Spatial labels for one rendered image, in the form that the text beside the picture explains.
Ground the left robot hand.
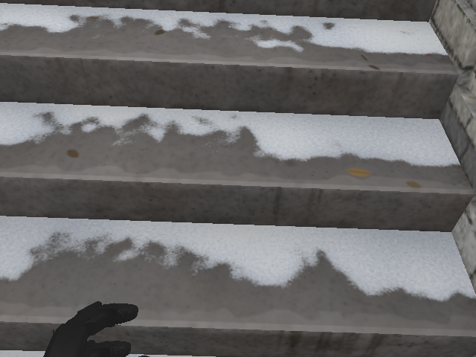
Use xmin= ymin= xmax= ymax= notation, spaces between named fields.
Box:
xmin=43 ymin=301 xmax=149 ymax=357

